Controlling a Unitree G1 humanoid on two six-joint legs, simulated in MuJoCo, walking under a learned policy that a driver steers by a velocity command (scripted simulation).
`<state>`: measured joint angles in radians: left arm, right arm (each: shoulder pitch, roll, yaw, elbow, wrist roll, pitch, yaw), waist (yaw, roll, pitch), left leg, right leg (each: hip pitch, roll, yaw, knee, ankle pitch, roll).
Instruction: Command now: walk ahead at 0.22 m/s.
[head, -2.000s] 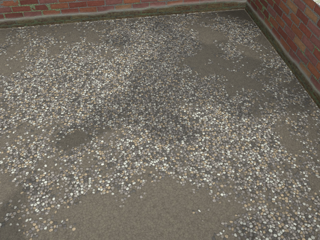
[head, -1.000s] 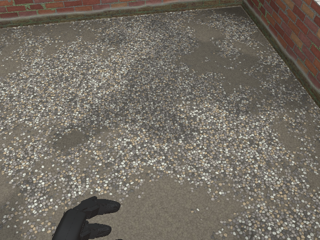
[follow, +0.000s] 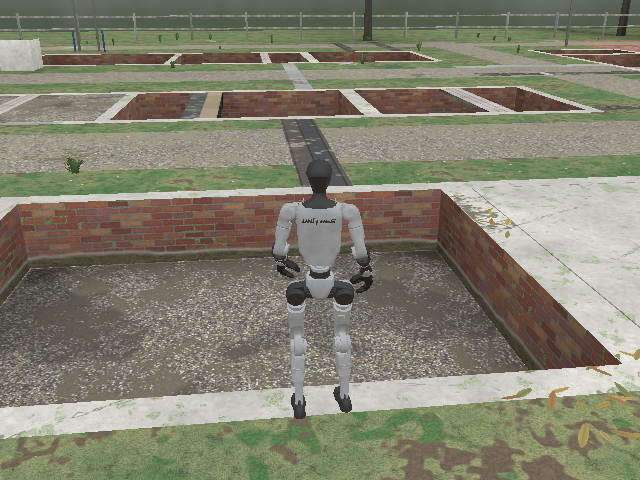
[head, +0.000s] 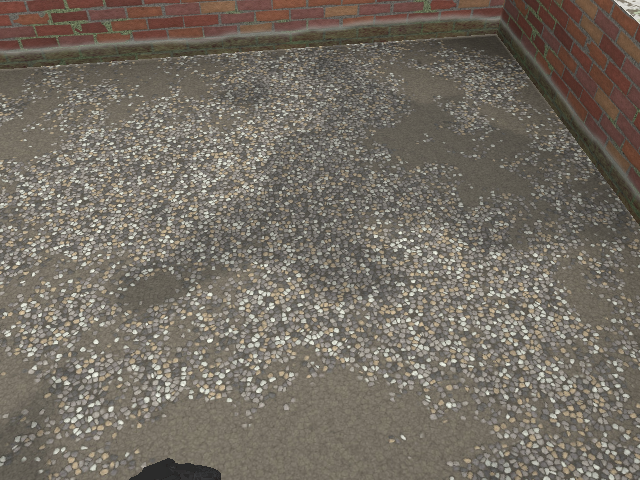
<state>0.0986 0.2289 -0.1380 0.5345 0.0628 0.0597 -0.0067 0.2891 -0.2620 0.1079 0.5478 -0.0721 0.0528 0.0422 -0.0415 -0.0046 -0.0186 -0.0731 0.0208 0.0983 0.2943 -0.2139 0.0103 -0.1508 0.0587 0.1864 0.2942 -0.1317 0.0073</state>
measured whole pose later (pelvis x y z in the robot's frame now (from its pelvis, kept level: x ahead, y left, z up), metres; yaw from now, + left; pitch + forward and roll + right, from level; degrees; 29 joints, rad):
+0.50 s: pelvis +0.00 +0.00 +0.00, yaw +0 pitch +0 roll +0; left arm 0.25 0.21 -0.08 0.67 0.03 0.08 0.02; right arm 0.42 -0.24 0.06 0.71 -0.03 0.09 0.01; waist -0.04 -0.01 -0.02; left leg -0.05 -0.01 0.09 0.23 -0.17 0.02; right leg -0.15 0.04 0.19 0.29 -0.12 0.02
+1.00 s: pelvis -0.01 +0.00 +0.00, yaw +0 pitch +0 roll +0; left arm 0.30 0.20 -0.06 0.69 0.03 0.08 0.03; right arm 0.41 -0.22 0.05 0.77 -0.03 0.09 -0.01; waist -0.03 -0.01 -0.01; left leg -0.05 0.01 0.08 0.22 -0.17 0.01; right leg -0.15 0.05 0.19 0.27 -0.10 0.01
